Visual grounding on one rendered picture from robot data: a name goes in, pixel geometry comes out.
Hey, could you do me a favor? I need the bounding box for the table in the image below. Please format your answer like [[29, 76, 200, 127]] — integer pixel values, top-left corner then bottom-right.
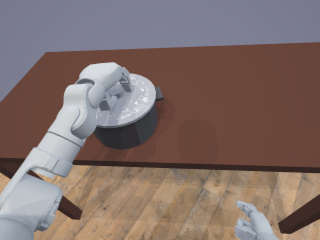
[[0, 42, 320, 234]]

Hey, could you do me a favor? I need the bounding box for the left robot forearm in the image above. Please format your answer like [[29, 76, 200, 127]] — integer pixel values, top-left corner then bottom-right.
[[0, 76, 106, 210]]

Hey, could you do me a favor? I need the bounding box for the left robot hand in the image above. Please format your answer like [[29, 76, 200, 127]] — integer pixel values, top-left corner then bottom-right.
[[79, 62, 132, 111]]

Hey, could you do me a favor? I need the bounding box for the right robot hand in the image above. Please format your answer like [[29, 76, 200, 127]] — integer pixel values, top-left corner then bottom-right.
[[234, 200, 274, 240]]

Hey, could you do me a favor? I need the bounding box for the robot left upper arm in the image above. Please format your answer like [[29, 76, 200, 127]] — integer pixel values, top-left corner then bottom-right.
[[0, 174, 63, 240]]

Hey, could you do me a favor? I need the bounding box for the pot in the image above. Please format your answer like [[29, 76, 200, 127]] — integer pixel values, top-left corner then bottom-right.
[[93, 86, 164, 150]]

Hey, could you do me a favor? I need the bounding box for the knob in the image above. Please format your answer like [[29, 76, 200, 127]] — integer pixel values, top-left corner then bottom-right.
[[107, 84, 125, 99]]

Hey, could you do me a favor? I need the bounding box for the lid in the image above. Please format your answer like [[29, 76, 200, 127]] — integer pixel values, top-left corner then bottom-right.
[[96, 73, 156, 128]]

